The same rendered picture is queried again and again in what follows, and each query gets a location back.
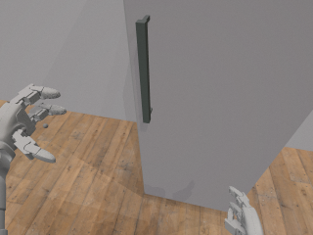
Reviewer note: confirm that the robot left hand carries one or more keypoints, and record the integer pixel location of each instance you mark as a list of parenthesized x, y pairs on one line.
[(13, 118)]

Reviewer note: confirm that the fridge door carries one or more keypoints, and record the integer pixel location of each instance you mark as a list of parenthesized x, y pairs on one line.
[(231, 81)]

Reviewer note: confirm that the handle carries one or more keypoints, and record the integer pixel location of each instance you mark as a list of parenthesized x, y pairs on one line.
[(144, 69)]

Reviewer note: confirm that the robot right hand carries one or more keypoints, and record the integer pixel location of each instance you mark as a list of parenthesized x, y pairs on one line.
[(247, 221)]

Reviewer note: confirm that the left robot forearm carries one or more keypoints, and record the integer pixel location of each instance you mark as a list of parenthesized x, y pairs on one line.
[(7, 154)]

